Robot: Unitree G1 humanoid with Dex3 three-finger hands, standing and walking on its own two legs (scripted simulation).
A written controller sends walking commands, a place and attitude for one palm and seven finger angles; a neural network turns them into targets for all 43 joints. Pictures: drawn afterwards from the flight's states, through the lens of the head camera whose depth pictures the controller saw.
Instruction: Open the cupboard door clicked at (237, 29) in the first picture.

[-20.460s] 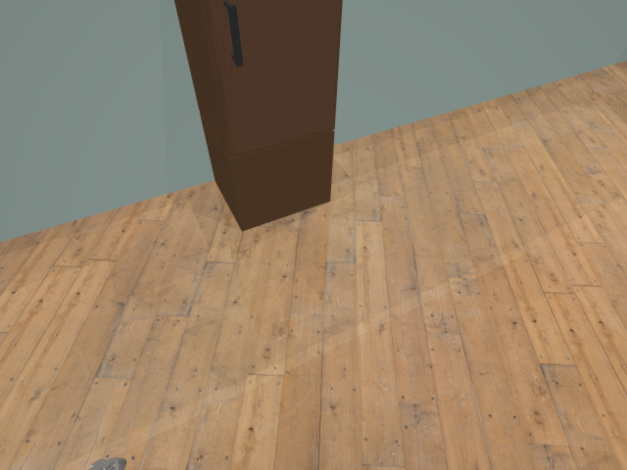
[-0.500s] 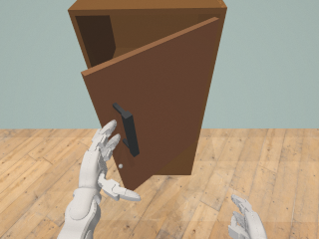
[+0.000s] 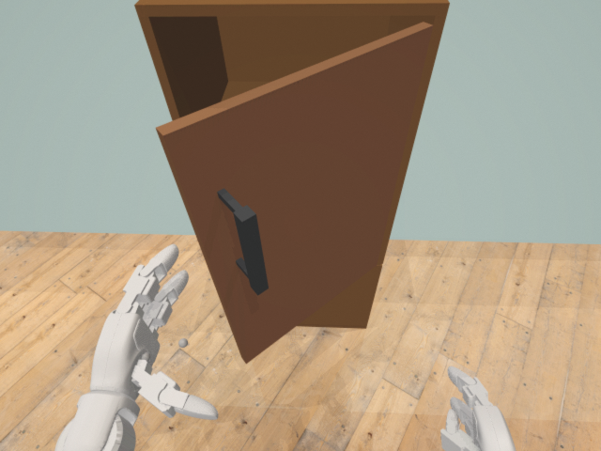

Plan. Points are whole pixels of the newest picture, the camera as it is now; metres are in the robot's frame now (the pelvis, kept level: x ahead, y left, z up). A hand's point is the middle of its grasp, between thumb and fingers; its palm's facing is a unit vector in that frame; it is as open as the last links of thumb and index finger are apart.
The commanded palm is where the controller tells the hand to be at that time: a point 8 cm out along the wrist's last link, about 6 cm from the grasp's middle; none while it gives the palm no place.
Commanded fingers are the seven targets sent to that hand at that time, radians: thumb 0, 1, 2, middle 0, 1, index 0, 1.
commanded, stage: draw the hand back to the body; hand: left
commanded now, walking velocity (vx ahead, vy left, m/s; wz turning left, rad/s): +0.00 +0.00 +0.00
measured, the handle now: (244, 245) +0.35 +0.11 +0.10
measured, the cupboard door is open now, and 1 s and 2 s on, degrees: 41 41 41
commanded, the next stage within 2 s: step back with the hand held close in 1.60 s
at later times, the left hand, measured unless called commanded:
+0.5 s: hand (136, 342) +0.20 +0.19 +0.12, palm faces +0.08 -0.99 -0.07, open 16.3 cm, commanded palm +0.17 +0.25 +0.13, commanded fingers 0.00 -0.32 0.38 -0.16 -0.30 -0.16 -0.30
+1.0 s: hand (65, 312) +0.21 +0.25 +0.16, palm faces +0.36 -0.85 -0.38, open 11.8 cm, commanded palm +0.16 +0.29 +0.18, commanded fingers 0.00 0.55 0.75 -0.19 -0.30 -0.19 -0.30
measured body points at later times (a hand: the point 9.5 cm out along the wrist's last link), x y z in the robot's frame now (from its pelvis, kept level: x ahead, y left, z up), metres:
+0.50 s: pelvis +0.00 +0.01 +0.01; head -0.01 -0.01 +0.45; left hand +0.19 +0.24 +0.13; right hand +0.19 -0.20 -0.06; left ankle -0.01 +0.13 -0.71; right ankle +0.01 -0.10 -0.71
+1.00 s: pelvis +0.01 +0.02 +0.03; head -0.01 +0.00 +0.48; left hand +0.18 +0.29 +0.18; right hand +0.19 -0.20 -0.06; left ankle -0.01 +0.13 -0.71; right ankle +0.01 -0.10 -0.71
